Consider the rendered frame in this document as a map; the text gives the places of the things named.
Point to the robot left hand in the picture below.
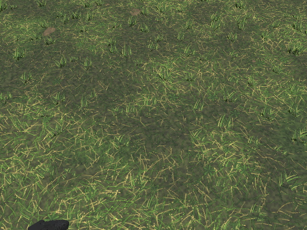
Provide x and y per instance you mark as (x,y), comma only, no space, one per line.
(58,224)

